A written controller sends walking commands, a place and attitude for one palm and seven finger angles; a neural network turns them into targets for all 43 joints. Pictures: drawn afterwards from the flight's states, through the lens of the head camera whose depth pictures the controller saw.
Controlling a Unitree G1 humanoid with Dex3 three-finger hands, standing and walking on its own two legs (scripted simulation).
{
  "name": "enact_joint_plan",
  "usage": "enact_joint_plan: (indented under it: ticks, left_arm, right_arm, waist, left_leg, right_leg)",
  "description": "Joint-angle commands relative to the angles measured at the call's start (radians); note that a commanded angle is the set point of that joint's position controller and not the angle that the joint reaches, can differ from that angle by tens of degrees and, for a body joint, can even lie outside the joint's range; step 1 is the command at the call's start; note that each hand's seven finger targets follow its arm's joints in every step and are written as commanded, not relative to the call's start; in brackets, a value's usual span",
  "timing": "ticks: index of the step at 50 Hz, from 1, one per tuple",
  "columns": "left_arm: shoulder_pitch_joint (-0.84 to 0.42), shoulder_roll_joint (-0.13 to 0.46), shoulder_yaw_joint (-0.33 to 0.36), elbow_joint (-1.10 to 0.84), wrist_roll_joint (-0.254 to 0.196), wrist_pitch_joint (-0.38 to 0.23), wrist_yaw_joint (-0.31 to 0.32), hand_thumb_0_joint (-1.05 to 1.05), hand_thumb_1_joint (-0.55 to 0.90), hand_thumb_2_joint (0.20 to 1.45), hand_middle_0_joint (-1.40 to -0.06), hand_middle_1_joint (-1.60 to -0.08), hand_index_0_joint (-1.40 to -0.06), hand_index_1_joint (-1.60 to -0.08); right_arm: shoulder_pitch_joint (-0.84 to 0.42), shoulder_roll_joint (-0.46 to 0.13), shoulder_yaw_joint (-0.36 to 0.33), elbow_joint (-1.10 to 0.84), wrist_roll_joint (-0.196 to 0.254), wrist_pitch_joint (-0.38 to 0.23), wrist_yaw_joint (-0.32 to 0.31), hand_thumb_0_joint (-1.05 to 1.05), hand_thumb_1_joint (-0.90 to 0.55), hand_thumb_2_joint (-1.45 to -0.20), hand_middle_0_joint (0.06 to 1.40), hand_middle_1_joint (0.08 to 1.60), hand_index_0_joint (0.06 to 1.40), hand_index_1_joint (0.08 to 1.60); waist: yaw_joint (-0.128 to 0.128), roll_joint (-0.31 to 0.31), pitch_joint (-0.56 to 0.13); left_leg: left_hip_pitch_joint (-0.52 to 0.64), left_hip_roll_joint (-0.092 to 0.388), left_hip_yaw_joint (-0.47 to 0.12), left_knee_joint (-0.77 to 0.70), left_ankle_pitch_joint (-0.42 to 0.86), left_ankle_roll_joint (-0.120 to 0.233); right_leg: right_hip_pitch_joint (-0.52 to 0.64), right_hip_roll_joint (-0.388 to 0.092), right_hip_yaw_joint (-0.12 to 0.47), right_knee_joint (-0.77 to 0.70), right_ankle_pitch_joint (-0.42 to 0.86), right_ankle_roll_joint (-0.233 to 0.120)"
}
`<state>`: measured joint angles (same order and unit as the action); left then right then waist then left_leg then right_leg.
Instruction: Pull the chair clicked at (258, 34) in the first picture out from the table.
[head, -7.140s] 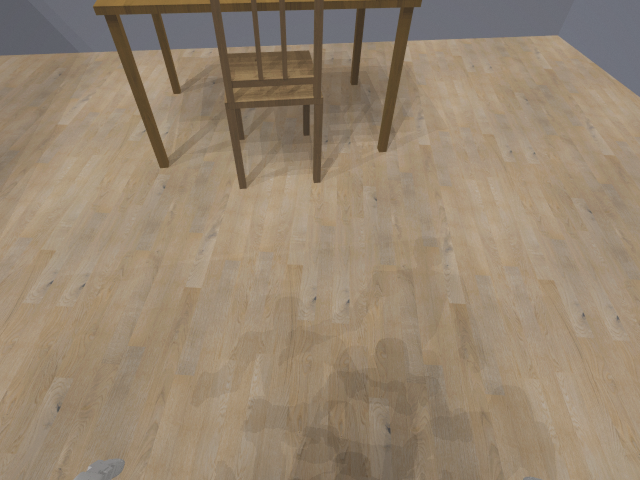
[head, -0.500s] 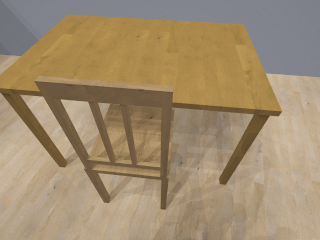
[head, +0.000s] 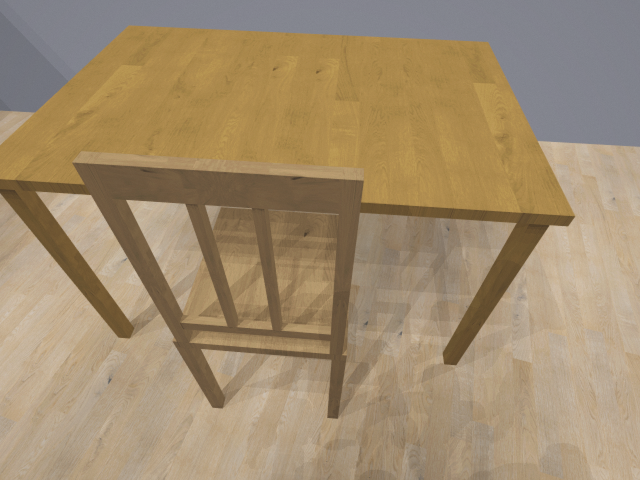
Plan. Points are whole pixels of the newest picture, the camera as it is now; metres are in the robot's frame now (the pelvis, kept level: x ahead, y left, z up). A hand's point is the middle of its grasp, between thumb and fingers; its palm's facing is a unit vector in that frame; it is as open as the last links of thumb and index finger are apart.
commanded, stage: look again from close up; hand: left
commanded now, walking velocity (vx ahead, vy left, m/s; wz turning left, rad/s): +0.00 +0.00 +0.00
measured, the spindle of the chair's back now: (217, 272) +0.44 +0.20 -0.06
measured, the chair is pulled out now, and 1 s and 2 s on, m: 0.00 0.00 0.00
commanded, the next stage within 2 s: raise the hand toward the chair's back in 0.52 s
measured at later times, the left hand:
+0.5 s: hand out of the picture +0.02 +0.20 -0.17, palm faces +0.00 -0.98 -0.21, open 7.4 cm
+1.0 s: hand (195, 473) +0.15 +0.16 -0.06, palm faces -0.06 -1.00 +0.00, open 8.9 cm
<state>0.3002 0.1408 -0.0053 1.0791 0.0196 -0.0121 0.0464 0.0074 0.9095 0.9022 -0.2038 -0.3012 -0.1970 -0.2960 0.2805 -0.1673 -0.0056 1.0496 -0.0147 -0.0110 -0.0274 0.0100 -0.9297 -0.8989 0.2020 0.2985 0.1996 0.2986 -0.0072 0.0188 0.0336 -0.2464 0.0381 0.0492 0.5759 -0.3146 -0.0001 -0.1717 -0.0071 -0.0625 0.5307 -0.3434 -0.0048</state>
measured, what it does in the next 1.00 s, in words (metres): lowers itself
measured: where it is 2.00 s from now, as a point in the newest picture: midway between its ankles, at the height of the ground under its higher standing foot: outside the picture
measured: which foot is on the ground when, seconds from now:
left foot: down 0.00-1.00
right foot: down 0.00-1.00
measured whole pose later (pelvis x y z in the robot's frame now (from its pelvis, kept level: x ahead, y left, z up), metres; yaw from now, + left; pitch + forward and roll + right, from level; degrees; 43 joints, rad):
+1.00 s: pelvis -0.05 -0.02 -0.07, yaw +1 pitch +12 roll +1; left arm 0.34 0.19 0.16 0.26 -0.25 -0.54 -0.39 0.01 0.66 0.80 -0.18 -0.26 -0.17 -0.26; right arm 0.12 -0.27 -0.07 0.53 0.03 -0.24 -0.01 0.01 -0.91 -0.90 0.20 0.30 0.20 0.30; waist -0.01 -0.04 -0.14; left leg -0.85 0.05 0.03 1.09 -0.44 -0.02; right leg -0.80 -0.03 -0.07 1.12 -0.53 -0.04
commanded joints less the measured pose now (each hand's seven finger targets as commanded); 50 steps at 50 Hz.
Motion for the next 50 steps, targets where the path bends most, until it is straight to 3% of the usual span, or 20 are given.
enact_joint_plan:
  ticks: [1, 6, 11, 18, 30, 31, 32, 33, 34, 35, 36, 37, 40, 41, 43, 44, 45, 47, 48, 50]
  left_arm:
    - [0.054, 0.103, 0.017, -0.060, -0.003, -0.004, 0.001, 0.000, 0.900, 0.900, -0.200, -0.300, -0.200, -0.300]
    - [0.039, 0.114, 0.017, -0.073, -0.004, 0.001, -0.003, 0.000, 0.900, 0.900, -0.200, -0.300, -0.200, -0.300]
    - [0.038, 0.132, 0.018, -0.073, -0.006, -0.005, -0.003, 0.000, 0.900, 0.900, -0.200, -0.300, -0.200, -0.300]
    - [0.032, 0.143, 0.017, -0.061, -0.008, -0.004, -0.003, 0.000, 0.900, 0.900, -0.200, -0.300, -0.200, -0.300]
    - [0.056, 0.133, 0.010, -0.024, -0.005, -0.009, -0.001, 0.000, 0.900, 0.900, -0.200, -0.300, -0.200, -0.300]
    - [0.103, 0.142, 0.013, -0.002, 0.009, -0.029, 0.034, 0.000, 0.900, 0.900, -0.200, -0.300, -0.200, -0.300]
    - [-0.623, 0.378, 0.170, -1.537, -0.191, -0.234, 0.019, 0.000, 0.877, 0.890, -0.198, -0.296, -0.198, -0.296]
    - [-0.397, 0.434, 0.225, -1.445, -0.141, -0.213, 0.066, 0.000, 0.853, 0.880, -0.195, -0.293, -0.195, -0.293]
    - [0.054, 0.105, 0.033, -1.221, -0.148, -0.087, 0.055, 0.000, 0.830, 0.870, -0.193, -0.289, -0.193, -0.289]
    - [0.098, -0.002, -0.008, -1.097, -0.182, -0.047, 0.045, 0.000, 0.807, 0.860, -0.191, -0.285, -0.191, -0.285]
    - [-0.004, 0.030, 0.020, -1.147, -0.181, -0.085, 0.028, 0.000, 0.783, 0.850, -0.188, -0.282, -0.188, -0.282]
    - [0.000, 0.082, 0.082, -1.085, -0.167, -0.135, 0.004, 0.000, 0.760, 0.840, -0.186, -0.278, -0.186, -0.278]
    - [0.299, -0.020, 0.104, -0.829, -0.214, -0.334, -0.151, 0.000, 0.690, 0.810, -0.179, -0.267, -0.179, -0.267]
    - [0.317, -0.018, 0.109, -0.825, -0.236, -0.417, -0.218, 0.000, 0.667, 0.800, -0.177, -0.263, -0.177, -0.263]
    - [0.330, 0.098, 0.223, -0.774, -0.251, -0.556, -0.342, 0.000, 0.620, 0.780, -0.172, -0.256, -0.172, -0.256]
    - [0.273, 0.119, 0.212, -0.791, -0.257, -0.615, -0.411, 0.000, 0.597, 0.770, -0.170, -0.252, -0.170, -0.252]
    - [0.227, 0.174, 0.265, -0.810, -0.269, -0.629, -0.442, 0.000, 0.573, 0.760, -0.167, -0.249, -0.167, -0.249]
    - [0.145, 0.209, 0.308, -0.927, -0.314, -0.616, -0.457, 0.000, 0.527, 0.740, -0.163, -0.241, -0.163, -0.241]
    - [0.078, 0.255, 0.344, -1.007, -0.329, -0.610, -0.445, 0.000, 0.503, 0.730, -0.160, -0.238, -0.160, -0.238]
    - [0.009, 0.247, 0.329, -1.199, -0.344, -0.620, -0.405, 0.000, 0.457, 0.710, -0.156, -0.230, -0.156, -0.230]
  right_arm:
    - [0.037, -0.090, -0.006, -0.051, 0.001, -0.017, 0.003, 0.000, -0.900, -0.900, 0.200, 0.300, 0.200, 0.300]
    - [0.043, -0.111, -0.005, -0.044, 0.000, -0.022, 0.005, 0.000, -0.900, -0.900, 0.200, 0.300, 0.200, 0.300]
    - [0.045, -0.113, -0.002, -0.032, 0.003, -0.027, 0.004, 0.000, -0.900, -0.900, 0.200, 0.300, 0.200, 0.300]
    - [0.039, -0.111, 0.000, -0.005, 0.006, -0.027, 0.001, 0.000, -0.900, -0.900, 0.200, 0.300, 0.200, 0.300]
    - [0.023, -0.104, 0.001, 0.022, 0.009, -0.024, 0.001, 0.000, -0.900, -0.900, 0.200, 0.300, 0.200, 0.300]
    - [-0.038, -0.137, -0.009, -0.043, 0.013, -0.025, 0.005, 0.000, -0.900, -0.900, 0.200, 0.300, 0.200, 0.300]
    - [0.001, -0.277, -0.039, -0.354, 0.056, -0.166, -0.033, 0.000, -0.900, -0.900, 0.200, 0.300, 0.200, 0.300]
    - [-0.083, -0.167, 0.005, -0.305, 0.049, -0.235, -0.083, 0.000, -0.900, -0.900, 0.200, 0.300, 0.200, 0.300]
    - [-0.088, -0.151, -0.012, -0.344, 0.046, -0.293, -0.067, 0.000, -0.900, -0.900, 0.200, 0.300, 0.200, 0.300]
    - [-0.052, -0.163, -0.026, -0.304, 0.063, -0.303, -0.059, 0.000, -0.900, -0.900, 0.200, 0.300, 0.200, 0.300]
    - [-0.058, -0.195, -0.047, -0.353, 0.047, -0.310, -0.048, 0.000, -0.900, -0.900, 0.200, 0.300, 0.200, 0.300]
    - [-0.056, -0.215, -0.062, -0.364, 0.028, -0.307, -0.042, 0.000, -0.900, -0.900, 0.200, 0.300, 0.200, 0.300]
    - [-0.130, -0.201, -0.080, -0.455, 0.017, -0.291, -0.015, 0.000, -0.900, -0.900, 0.200, 0.300, 0.200, 0.300]
    - [-0.154, -0.202, -0.084, -0.485, 0.017, -0.291, -0.004, 0.000, -0.900, -0.900, 0.200, 0.300, 0.200, 0.300]
    - [-0.176, -0.199, -0.095, -0.533, 0.035, -0.292, 0.024, 0.000, -0.900, -0.900, 0.200, 0.300, 0.200, 0.300]
    - [-0.187, -0.205, -0.093, -0.565, 0.039, -0.292, 0.033, 0.000, -0.900, -0.900, 0.200, 0.300, 0.200, 0.300]
    - [-0.191, -0.206, -0.100, -0.594, 0.046, -0.287, 0.033, 0.000, -0.900, -0.900, 0.200, 0.300, 0.200, 0.300]
    - [-0.206, -0.204, -0.098, -0.660, 0.053, -0.276, 0.018, 0.000, -0.900, -0.900, 0.200, 0.300, 0.200, 0.300]
    - [-0.199, -0.201, -0.098, -0.670, 0.053, -0.272, 0.009, 0.000, -0.900, -0.900, 0.200, 0.300, 0.200, 0.300]
    - [-0.176, -0.182, -0.090, -0.694, 0.052, -0.272, -0.007, 0.000, -0.900, -0.900, 0.200, 0.300, 0.200, 0.300]
  waist:
    - [0.013, 0.024, 0.074]
    - [0.013, 0.013, 0.042]
    - [0.014, -0.025, -0.017]
    - [0.013, -0.009, -0.010]
    - [0.010, -0.020, 0.006]
    - [0.026, -0.110, 0.050]
    - [-0.080, 0.074, -0.455]
    - [-0.021, 0.171, -0.417]
    - [-0.012, 0.192, -0.304]
    - [-0.041, 0.139, -0.191]
    - [-0.051, 0.126, -0.097]
    - [-0.065, 0.036, -0.085]
    - [0.020, -0.280, -0.083]
    - [0.039, -0.285, -0.116]
    - [0.071, -0.162, -0.185]
    - [0.054, -0.090, -0.203]
    - [0.059, -0.076, -0.238]
    - [0.065, -0.067, -0.300]
    - [0.062, -0.030, -0.317]
    - [0.042, 0.065, -0.371]
  left_leg:
    - [-0.055, 0.074, -0.113, -0.172, 0.133, 0.048]
    - [-0.013, 0.074, -0.120, -0.211, 0.132, 0.052]
    - [0.058, 0.063, -0.089, -0.173, 0.294, 0.048]
    - [0.091, 0.062, -0.075, -0.173, 0.385, 0.043]
    - [0.118, 0.057, -0.067, -0.193, 0.343, 0.038]
    - [0.034, 0.087, -0.060, 0.014, 0.511, 0.012]
    - [0.306, -0.013, -0.061, -0.107, 0.589, 0.022]
    - [0.377, 0.035, -0.024, -0.101, 0.578, 0.019]
    - [0.301, 0.038, -0.069, -0.143, 0.638, 0.002]
    - [0.221, 0.022, -0.083, -0.105, 0.624, -0.004]
    - [0.129, 0.010, -0.102, -0.047, 0.518, -0.006]
    - [0.030, -0.008, -0.095, 0.010, 0.363, -0.006]
    - [-0.281, -0.029, -0.061, 0.160, 0.155, -0.015]
    - [-0.361, -0.038, -0.051, 0.206, 0.105, -0.017]
    - [-0.446, -0.048, -0.033, 0.290, 0.079, -0.024]
    - [-0.480, -0.052, -0.027, 0.336, 0.061, -0.022]
    - [-0.515, -0.053, -0.014, 0.370, 0.022, -0.013]
    - [-0.578, -0.063, 0.001, 0.419, -0.063, 0.001]
    - [-0.587, -0.058, -0.009, 0.436, -0.093, 0.005]
    - [-0.549, -0.042, -0.017, 0.459, -0.111, 0.017]
  right_leg:
    - [-0.056, -0.057, 0.073, -0.090, 0.061, -0.034]
    - [-0.049, -0.064, 0.062, -0.079, 0.071, -0.024]
    - [-0.016, -0.087, 0.071, -0.084, 0.192, -0.018]
    - [-0.006, -0.094, 0.067, -0.090, 0.266, -0.016]
    - [-0.009, -0.108, 0.078, -0.132, 0.279, -0.012]
    - [-0.048, -0.141, 0.128, -0.132, 0.606, 0.003]
    - [0.016, -0.045, 0.014, -0.024, 0.589, -0.021]
    - [-0.062, -0.019, 0.004, 0.007, 0.320, -0.013]
    - [-0.149, 0.004, -0.038, 0.077, 0.157, -0.020]
    - [-0.213, -0.010, -0.039, 0.080, 0.115, -0.004]
    - [-0.263, -0.012, -0.045, 0.055, 0.125, 0.001]
    - [-0.320, -0.006, -0.060, 0.047, 0.140, -0.002]
    - [-0.440, 0.010, -0.078, 0.194, 0.110, -0.008]
    - [-0.464, 0.006, -0.058, 0.244, 0.088, -0.010]
    - [-0.471, -0.010, -0.004, 0.320, 0.083, -0.028]
    - [-0.502, -0.017, 0.019, 0.356, 0.075, -0.031]
    - [-0.530, -0.019, 0.039, 0.372, 0.013, -0.028]
    - [-0.533, -0.028, 0.104, 0.358, -0.149, -0.015]
    - [-0.550, -0.024, 0.123, 0.355, -0.217, -0.014]
    - [-0.574, -0.020, 0.144, 0.349, -0.282, -0.017]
